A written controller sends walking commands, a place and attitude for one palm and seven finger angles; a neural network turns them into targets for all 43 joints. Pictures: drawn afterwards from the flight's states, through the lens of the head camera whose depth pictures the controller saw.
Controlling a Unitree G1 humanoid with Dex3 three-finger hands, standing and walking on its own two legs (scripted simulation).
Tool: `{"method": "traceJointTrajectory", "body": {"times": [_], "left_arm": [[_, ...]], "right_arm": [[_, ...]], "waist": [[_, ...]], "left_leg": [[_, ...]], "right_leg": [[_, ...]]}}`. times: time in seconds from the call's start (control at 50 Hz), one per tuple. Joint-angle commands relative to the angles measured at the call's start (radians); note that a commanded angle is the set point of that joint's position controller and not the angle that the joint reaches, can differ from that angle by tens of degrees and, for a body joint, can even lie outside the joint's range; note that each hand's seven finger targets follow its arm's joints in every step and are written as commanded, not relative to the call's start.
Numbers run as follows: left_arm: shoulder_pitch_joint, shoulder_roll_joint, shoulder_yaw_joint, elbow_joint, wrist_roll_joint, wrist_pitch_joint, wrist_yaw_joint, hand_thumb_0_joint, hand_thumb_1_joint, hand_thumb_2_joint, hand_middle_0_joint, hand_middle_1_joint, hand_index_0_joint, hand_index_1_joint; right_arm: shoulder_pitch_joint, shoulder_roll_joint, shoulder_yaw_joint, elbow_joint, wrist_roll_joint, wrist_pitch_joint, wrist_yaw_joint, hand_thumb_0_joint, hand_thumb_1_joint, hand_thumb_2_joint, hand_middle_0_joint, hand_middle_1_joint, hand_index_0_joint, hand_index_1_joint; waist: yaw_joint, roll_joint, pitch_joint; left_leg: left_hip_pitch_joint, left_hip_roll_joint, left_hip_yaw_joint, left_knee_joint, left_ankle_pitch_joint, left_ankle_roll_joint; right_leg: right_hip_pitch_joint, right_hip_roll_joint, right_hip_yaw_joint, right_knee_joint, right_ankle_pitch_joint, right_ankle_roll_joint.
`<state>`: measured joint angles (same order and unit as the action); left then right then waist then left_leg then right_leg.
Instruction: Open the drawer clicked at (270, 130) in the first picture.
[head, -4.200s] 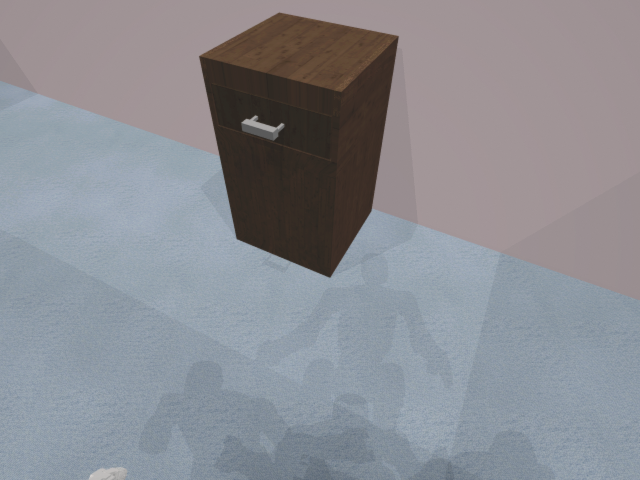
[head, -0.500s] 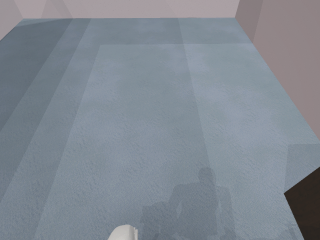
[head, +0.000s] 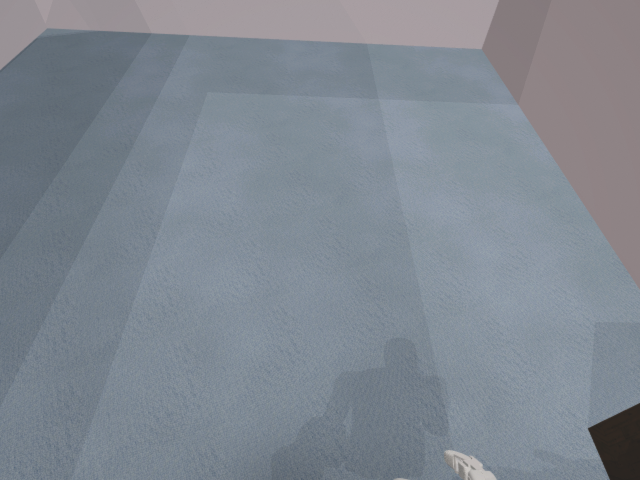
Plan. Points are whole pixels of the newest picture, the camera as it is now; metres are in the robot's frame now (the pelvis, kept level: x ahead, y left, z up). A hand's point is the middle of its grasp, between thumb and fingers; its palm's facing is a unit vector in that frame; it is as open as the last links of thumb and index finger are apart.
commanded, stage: turn to face it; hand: left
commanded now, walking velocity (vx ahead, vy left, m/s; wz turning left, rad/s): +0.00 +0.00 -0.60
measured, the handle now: out of the picture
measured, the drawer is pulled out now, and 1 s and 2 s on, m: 0.00 0.00 0.00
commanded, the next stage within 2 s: none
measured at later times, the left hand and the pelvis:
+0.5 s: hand out of the picture +0.14 +0.13 -0.15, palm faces -0.26 -0.93 -0.26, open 7.4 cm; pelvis -0.01 -0.04 +0.00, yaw -17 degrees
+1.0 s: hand (256, 445) +0.19 +0.11 -0.16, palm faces -0.57 -0.79 -0.22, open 7.4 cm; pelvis -0.01 +0.00 +0.00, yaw -36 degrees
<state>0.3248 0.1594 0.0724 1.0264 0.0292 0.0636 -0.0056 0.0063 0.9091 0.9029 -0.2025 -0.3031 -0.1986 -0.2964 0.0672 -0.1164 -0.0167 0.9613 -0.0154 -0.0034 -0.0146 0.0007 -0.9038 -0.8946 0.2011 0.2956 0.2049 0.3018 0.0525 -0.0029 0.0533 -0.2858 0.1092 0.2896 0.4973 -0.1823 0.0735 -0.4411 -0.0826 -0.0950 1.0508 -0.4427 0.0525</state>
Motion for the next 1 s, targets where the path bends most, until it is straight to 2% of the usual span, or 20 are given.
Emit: {"method": "traceJointTrajectory", "body": {"times": [0.0,0.1,0.14,0.16,0.18,0.2,0.24,0.28,0.3,0.42,0.5,0.54,0.58,0.6,0.62,0.64,0.7,0.74,0.86,0.98], "left_arm": [[-0.011,0.052,0.029,-0.108,-0.005,-0.005,-0.001,0.000,0.900,0.900,-0.200,-0.300,-0.200,-0.300],[-0.042,0.060,0.035,-0.158,-0.002,-0.017,-0.005,0.000,0.900,0.900,-0.200,-0.300,-0.200,-0.300],[0.010,0.072,0.037,-0.153,-0.001,-0.024,-0.003,0.000,0.900,0.900,-0.200,-0.300,-0.200,-0.300],[0.043,0.110,0.042,-0.148,0.000,-0.031,0.002,0.000,0.900,0.900,-0.200,-0.300,-0.200,-0.300],[0.043,0.223,0.056,-0.163,0.013,-0.048,0.014,0.000,0.900,0.900,-0.200,-0.300,-0.200,-0.300],[0.057,0.291,0.062,-0.168,-0.001,-0.048,0.025,0.000,0.900,0.900,-0.200,-0.300,-0.200,-0.300],[-0.049,0.271,0.060,-0.185,-0.003,-0.048,0.032,0.000,0.900,0.900,-0.200,-0.300,-0.200,-0.300],[-0.153,0.221,0.042,-0.208,-0.008,-0.047,0.024,0.000,0.900,0.900,-0.200,-0.300,-0.200,-0.300],[-0.156,0.217,0.037,-0.212,-0.010,-0.052,0.020,0.000,0.900,0.900,-0.200,-0.300,-0.200,-0.300],[-0.092,0.259,0.042,-0.177,-0.010,-0.048,0.012,0.000,0.900,0.900,-0.200,-0.300,-0.200,-0.300],[-0.120,0.277,0.050,-0.188,-0.004,-0.038,0.015,0.000,0.900,0.900,-0.200,-0.300,-0.200,-0.300],[-0.158,0.284,0.052,-0.197,-0.005,-0.030,0.013,0.000,0.900,0.900,-0.200,-0.300,-0.200,-0.300],[-0.213,0.269,0.050,-0.207,-0.012,-0.023,0.011,0.000,0.900,0.900,-0.200,-0.300,-0.200,-0.300],[-0.217,0.230,0.042,-0.223,-0.021,-0.017,0.008,0.000,0.900,0.900,-0.200,-0.300,-0.200,-0.300],[-0.192,0.165,0.032,-0.246,-0.028,-0.014,-0.004,0.000,0.900,0.900,-0.200,-0.300,-0.200,-0.300],[-0.196,0.187,0.035,-0.250,-0.010,-0.015,-0.008,0.000,0.900,0.900,-0.200,-0.300,-0.200,-0.300],[-0.198,0.199,0.050,-0.211,-0.001,-0.007,-0.027,0.000,0.900,0.900,-0.200,-0.300,-0.200,-0.300],[-0.184,0.169,0.040,-0.203,-0.007,-0.002,-0.032,0.000,0.900,0.900,-0.200,-0.300,-0.200,-0.300],[-0.267,0.134,0.024,-0.231,-0.011,0.001,-0.034,0.000,0.900,0.900,-0.200,-0.300,-0.200,-0.300],[-0.263,0.131,0.015,-0.233,-0.011,-0.017,-0.028,0.000,0.900,0.900,-0.200,-0.300,-0.200,-0.300]], "right_arm": [[0.080,-0.212,-0.081,-0.035,-0.006,-0.003,-0.011,0.000,-0.900,-0.900,0.200,0.300,0.200,0.300],[0.081,-0.235,-0.101,-0.046,-0.012,0.007,0.000,0.000,-0.900,-0.900,0.200,0.300,0.200,0.300],[0.072,-0.240,-0.104,-0.055,-0.011,0.012,0.004,0.000,-0.900,-0.900,0.200,0.300,0.200,0.300],[0.076,-0.222,-0.099,-0.063,-0.008,0.017,0.008,0.000,-0.900,-0.900,0.200,0.300,0.200,0.300],[0.087,-0.145,-0.084,-0.099,-0.003,0.027,0.016,0.000,-0.900,-0.900,0.200,0.300,0.200,0.300],[0.012,-0.138,-0.069,-0.148,-0.004,0.034,0.016,0.000,-0.900,-0.900,0.200,0.300,0.200,0.300],[0.005,-0.172,-0.077,-0.147,-0.003,0.040,0.009,0.000,-0.900,-0.900,0.200,0.300,0.200,0.300],[0.083,-0.186,-0.080,-0.102,-0.009,0.037,0.011,0.000,-0.900,-0.900,0.200,0.300,0.200,0.300],[0.113,-0.186,-0.077,-0.089,-0.011,0.036,0.009,0.000,-0.900,-0.900,0.200,0.300,0.200,0.300],[0.086,-0.197,-0.064,-0.105,-0.004,0.033,-0.005,0.000,-0.900,-0.900,0.200,0.300,0.200,0.300],[0.085,-0.199,-0.058,-0.124,0.006,0.024,-0.011,0.000,-0.900,-0.900,0.200,0.300,0.200,0.300],[0.124,-0.199,-0.056,-0.122,0.011,0.020,-0.016,0.000,-0.900,-0.900,0.200,0.300,0.200,0.300],[0.222,-0.199,-0.055,-0.095,0.013,0.012,-0.020,0.000,-0.900,-0.900,0.200,0.300,0.200,0.300],[0.255,-0.241,-0.058,-0.089,0.009,0.001,-0.026,0.000,-0.900,-0.900,0.200,0.300,0.200,0.300],[0.238,-0.339,-0.073,-0.108,-0.003,-0.003,-0.025,0.000,-0.900,-0.900,0.200,0.300,0.200,0.300],[0.213,-0.365,-0.075,-0.135,-0.003,0.004,-0.021,0.000,-0.900,-0.900,0.200,0.300,0.200,0.300],[0.102,-0.270,-0.052,-0.156,-0.009,-0.007,-0.028,0.000,-0.900,-0.900,0.200,0.300,0.200,0.300],[0.125,-0.261,-0.056,-0.148,-0.007,-0.010,-0.028,0.000,-0.900,-0.900,0.200,0.300,0.200,0.300],[0.231,-0.270,-0.079,-0.098,-0.006,-0.006,-0.019,0.000,-0.900,-0.900,0.200,0.300,0.200,0.300],[0.221,-0.304,-0.100,-0.078,-0.011,0.003,-0.003,0.000,-0.900,-0.900,0.200,0.300,0.200,0.300]], "waist": [[-0.065,0.125,-0.053],[-0.065,0.143,-0.074],[-0.030,0.115,-0.096],[-0.006,0.021,-0.091],[0.010,-0.298,-0.063],[0.047,-0.305,-0.035],[-0.001,-0.231,-0.028],[-0.058,-0.136,-0.052],[-0.062,-0.132,-0.066],[-0.018,-0.111,-0.082],[-0.018,-0.130,-0.103],[-0.039,-0.151,-0.105],[-0.088,-0.141,-0.124],[-0.101,-0.035,-0.137],[-0.087,0.280,-0.115],[-0.087,0.310,-0.078],[-0.042,0.147,-0.014],[-0.049,0.143,-0.050],[-0.102,0.169,-0.077],[-0.105,0.231,-0.090]], "left_leg": [[0.075,0.313,-0.184,-0.260,-0.088,0.068],[0.062,0.339,-0.150,-0.194,-0.126,0.048],[0.014,0.309,-0.096,-0.082,-0.140,0.001],[-0.075,0.259,-0.042,0.063,-0.176,-0.051],[-0.287,0.099,0.020,0.349,-0.370,-0.135],[-0.368,0.029,-0.137,0.548,-0.443,-0.141],[-0.383,0.018,-0.272,0.670,-0.311,-0.129],[-0.323,0.027,-0.274,0.647,-0.161,-0.149],[-0.299,0.018,-0.262,0.626,-0.141,-0.159],[-0.261,-0.019,-0.256,0.461,-0.211,-0.176],[-0.172,-0.043,-0.265,0.305,-0.265,-0.161],[-0.083,-0.064,-0.260,0.196,-0.245,-0.147],[0.077,-0.071,-0.244,-0.024,-0.100,-0.138],[0.205,0.007,-0.312,-0.161,-0.075,-0.110],[0.277,0.254,-0.572,-0.270,-0.046,-0.029],[0.161,0.380,-0.644,-0.284,-0.051,0.052],[0.074,0.243,-0.424,-0.236,0.110,0.038],[0.161,0.200,-0.317,-0.191,0.246,0.035],[0.273,0.244,-0.245,-0.140,0.396,0.064],[0.236,0.269,-0.169,-0.047,0.434,0.031]], "right_leg": [[-0.018,-0.023,0.008,-0.086,0.016,-0.001],[0.078,0.000,-0.020,-0.274,0.020,-0.021],[0.190,0.026,-0.046,-0.421,0.135,-0.032],[0.283,0.002,0.001,-0.547,0.195,-0.057],[0.339,-0.219,0.379,-0.759,0.241,-0.156],[0.248,-0.353,0.534,-0.827,0.348,-0.246],[0.209,-0.268,0.479,-0.811,0.261,-0.240],[0.211,-0.166,0.318,-0.765,0.320,-0.189],[0.228,-0.148,0.286,-0.751,0.380,-0.179],[0.326,-0.153,0.361,-0.710,0.538,-0.225],[0.311,-0.151,0.440,-0.687,0.546,-0.245],[0.255,-0.132,0.466,-0.668,0.546,-0.230],[0.176,-0.081,0.444,-0.604,0.481,-0.168],[0.060,-0.002,0.385,-0.516,0.367,-0.115],[-0.137,0.144,0.233,-0.308,0.044,-0.046],[-0.144,0.128,0.147,-0.087,-0.137,-0.015],[-0.131,0.074,0.149,0.151,0.005,0.008],[-0.141,0.067,0.118,0.155,0.042,0.023],[-0.096,0.032,0.047,-0.069,-0.008,0.033],[0.062,0.059,-0.015,-0.348,0.007,-0.006]]}}
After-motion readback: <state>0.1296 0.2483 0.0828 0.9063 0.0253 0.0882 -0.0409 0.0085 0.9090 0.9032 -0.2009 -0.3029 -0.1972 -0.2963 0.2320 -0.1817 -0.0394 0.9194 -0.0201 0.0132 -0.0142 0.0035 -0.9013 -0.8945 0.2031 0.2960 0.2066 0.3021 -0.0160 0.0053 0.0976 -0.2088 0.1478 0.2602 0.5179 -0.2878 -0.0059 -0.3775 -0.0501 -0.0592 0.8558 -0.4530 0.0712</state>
